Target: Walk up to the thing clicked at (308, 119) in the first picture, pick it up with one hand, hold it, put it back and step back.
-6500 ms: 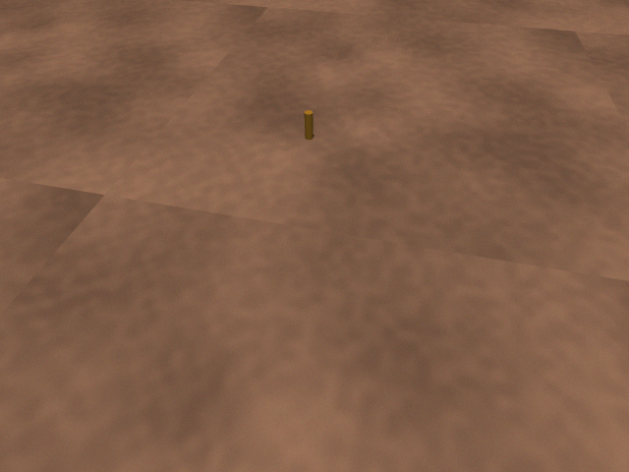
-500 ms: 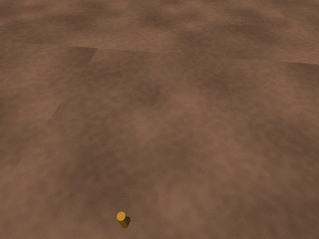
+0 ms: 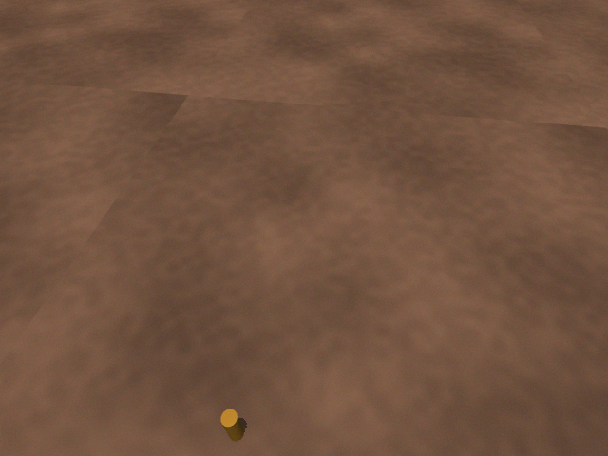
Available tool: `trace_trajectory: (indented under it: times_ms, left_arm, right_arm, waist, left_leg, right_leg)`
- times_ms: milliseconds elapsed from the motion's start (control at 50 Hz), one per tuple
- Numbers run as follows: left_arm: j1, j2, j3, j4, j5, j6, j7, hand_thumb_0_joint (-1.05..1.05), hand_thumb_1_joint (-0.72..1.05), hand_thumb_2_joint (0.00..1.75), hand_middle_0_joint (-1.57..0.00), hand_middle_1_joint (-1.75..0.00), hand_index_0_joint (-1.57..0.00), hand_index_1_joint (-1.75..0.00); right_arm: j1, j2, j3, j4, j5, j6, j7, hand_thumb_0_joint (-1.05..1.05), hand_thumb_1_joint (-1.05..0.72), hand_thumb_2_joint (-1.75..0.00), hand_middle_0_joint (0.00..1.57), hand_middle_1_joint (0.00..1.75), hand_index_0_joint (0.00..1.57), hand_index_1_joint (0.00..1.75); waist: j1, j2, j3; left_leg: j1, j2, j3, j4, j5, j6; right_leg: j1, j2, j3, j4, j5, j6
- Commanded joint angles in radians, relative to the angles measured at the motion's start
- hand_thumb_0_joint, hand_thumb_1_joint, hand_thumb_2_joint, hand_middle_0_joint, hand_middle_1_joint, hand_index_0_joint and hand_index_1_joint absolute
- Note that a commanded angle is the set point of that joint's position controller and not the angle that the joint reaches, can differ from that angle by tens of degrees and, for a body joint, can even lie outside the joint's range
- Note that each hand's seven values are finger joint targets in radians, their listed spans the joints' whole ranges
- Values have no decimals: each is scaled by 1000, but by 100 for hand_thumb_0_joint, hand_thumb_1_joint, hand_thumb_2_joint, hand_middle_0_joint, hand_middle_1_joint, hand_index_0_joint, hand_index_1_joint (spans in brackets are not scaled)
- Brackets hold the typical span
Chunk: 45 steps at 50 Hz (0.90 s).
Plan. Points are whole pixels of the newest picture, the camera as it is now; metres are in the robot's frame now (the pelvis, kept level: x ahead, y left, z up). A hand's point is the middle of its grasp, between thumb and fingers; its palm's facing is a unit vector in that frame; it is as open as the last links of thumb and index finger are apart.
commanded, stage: walk up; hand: left
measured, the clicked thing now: (233, 425) +0.35 +0.22 -0.70
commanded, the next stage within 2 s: stand in 0.14 s
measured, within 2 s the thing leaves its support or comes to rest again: neither
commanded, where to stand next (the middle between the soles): +0.03 +0.01 m, yaw +0 degrees
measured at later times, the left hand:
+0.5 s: hand out of the picture +0.07 +0.25 -0.15, palm faces -0.02 -0.94 -0.34, open 7.4 cm
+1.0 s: hand out of the picture +0.06 +0.24 -0.15, palm faces -0.02 -0.94 -0.34, open 7.4 cm
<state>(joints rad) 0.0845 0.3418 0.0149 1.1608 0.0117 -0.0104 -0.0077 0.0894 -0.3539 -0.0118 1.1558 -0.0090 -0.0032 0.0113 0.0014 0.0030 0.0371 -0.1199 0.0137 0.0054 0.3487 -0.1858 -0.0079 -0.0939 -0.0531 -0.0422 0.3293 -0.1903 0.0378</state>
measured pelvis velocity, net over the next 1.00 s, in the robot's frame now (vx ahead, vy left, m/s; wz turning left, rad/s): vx -0.02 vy -0.01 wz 0.00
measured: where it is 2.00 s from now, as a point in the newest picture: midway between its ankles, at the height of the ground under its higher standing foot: outside the picture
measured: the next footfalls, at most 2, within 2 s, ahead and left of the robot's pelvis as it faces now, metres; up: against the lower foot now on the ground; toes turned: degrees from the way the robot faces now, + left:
none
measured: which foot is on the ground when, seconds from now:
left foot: down 0.00-1.00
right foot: down 0.00-1.00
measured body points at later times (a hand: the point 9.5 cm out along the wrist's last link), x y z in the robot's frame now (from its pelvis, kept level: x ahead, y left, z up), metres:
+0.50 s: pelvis -0.01 -0.01 +0.00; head -0.01 -0.01 +0.45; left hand +0.08 +0.29 -0.13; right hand +0.07 -0.31 -0.13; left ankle +0.00 +0.12 -0.75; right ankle -0.01 -0.14 -0.75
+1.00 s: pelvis -0.02 -0.01 +0.00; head -0.01 -0.02 +0.45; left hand +0.06 +0.29 -0.13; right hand +0.05 -0.32 -0.14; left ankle +0.00 +0.12 -0.75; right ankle -0.01 -0.14 -0.75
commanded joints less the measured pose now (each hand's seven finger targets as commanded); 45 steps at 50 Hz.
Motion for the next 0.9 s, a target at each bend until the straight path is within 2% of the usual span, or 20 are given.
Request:
trace_trajectory:
  times_ms: [0,100,120,200,320,400,520,580,620,700,780,800,880]
  left_arm:
    - [-53,212,36,-69,4,-22,16,0,90,90,-20,-30,-20,-30]
    - [-54,212,38,-69,2,-20,15,0,90,90,-20,-30,-20,-30]
    - [-52,214,33,-78,-1,-20,17,0,90,90,-20,-30,-20,-30]
    - [-44,213,32,-77,-5,-19,17,0,90,90,-20,-30,-20,-30]
    - [-41,214,28,-82,-2,-19,18,0,90,90,-20,-30,-20,-30]
    - [-46,221,29,-84,-4,-16,15,0,90,90,-20,-30,-20,-30]
    - [-33,225,28,-81,1,-16,14,0,90,90,-20,-30,-20,-30]
    - [-37,225,28,-83,-2,-15,12,0,90,90,-20,-30,-20,-30]
    - [-29,217,24,-87,0,-16,13,0,90,90,-20,-30,-20,-30]
    - [-32,232,27,-90,-2,-18,12,0,90,90,-20,-30,-20,-30]
    - [-21,227,26,-92,0,-20,13,0,90,90,-20,-30,-20,-30]
    - [-18,227,25,-92,-2,-21,13,0,90,90,-20,-30,-20,-30]
    - [-14,224,25,-89,-1,-17,12,0,90,90,-20,-30,-20,-30]
  right_arm:
    - [-55,-207,-35,-66,0,-21,-14,0,-90,-90,20,30,20,30]
    - [-52,-204,-33,-68,1,-24,-15,0,-90,-90,20,30,20,30]
    - [-71,-211,-35,-77,-1,-26,-19,0,-90,-90,20,30,20,30]
    - [-59,-210,-32,-70,2,-27,-20,0,-90,-90,20,30,20,30]
    - [-64,-210,-33,-70,2,-23,-18,0,-90,-90,20,30,20,30]
    - [-56,-206,-29,-66,0,-22,-17,0,-90,-90,20,30,20,30]
    - [-62,-210,-32,-68,0,-21,-14,0,-90,-90,20,30,20,30]
    - [-47,-205,-30,-61,-3,-20,-12,0,-90,-90,20,30,20,30]
    - [-55,-212,-35,-64,-3,-20,-11,0,-90,-90,20,30,20,30]
    - [-37,-203,-33,-63,-4,-20,-10,0,-90,-90,20,30,20,30]
    - [-42,-207,-34,-67,-4,-21,-12,0,-90,-90,20,30,20,30]
    - [-34,-203,-33,-65,-4,-21,-11,0,-90,-90,20,30,20,30]
    - [-33,-205,-30,-65,-2,-19,-12,0,-90,-90,20,30,20,30]
  waist:
    - [-3,7,-72]
    - [0,3,-62]
    - [0,-6,-50]
    - [-1,-7,-80]
    - [-5,-4,-99]
    - [-8,-4,-67]
    - [-5,-12,-54]
    - [-8,-18,-24]
    - [-5,-3,-41]
    - [-11,-14,-40]
    - [-7,-3,-54]
    - [-6,-11,-57]
    - [-5,-3,-42]
  left_leg:
    - [-3,104,-76,-60,138,28]
    - [-12,102,-83,-66,144,27]
    - [1,124,-88,-66,241,18]
    - [31,126,-83,-63,253,14]
    - [50,127,-78,-67,225,15]
    - [18,117,-75,-85,147,8]
    - [21,119,-84,-89,98,15]
    - [0,110,-84,-93,32,9]
    - [11,117,-87,-86,60,13]
    - [-3,113,-84,-83,45,13]
    - [3,116,-83,-74,80,16]
    - [8,120,-87,-78,98,15]
    - [-7,116,-87,-81,48,15]
  right_leg:
    - [22,-80,66,-52,112,-43]
    - [22,-76,66,-52,106,-44]
    - [11,-91,70,-41,177,-43]
    - [27,-94,71,-43,184,-43]
    - [24,-92,71,-54,170,-42]
    - [7,-90,78,-64,108,-44]
    - [-20,-89,83,-74,62,-45]
    - [-50,-84,87,-86,-20,-44]
    - [-48,-86,88,-82,-1,-47]
    - [-40,-88,98,-84,-11,-50]
    - [-26,-90,97,-73,56,-51]
    - [-27,-91,95,-68,57,-52]
    - [-33,-87,96,-76,11,-51]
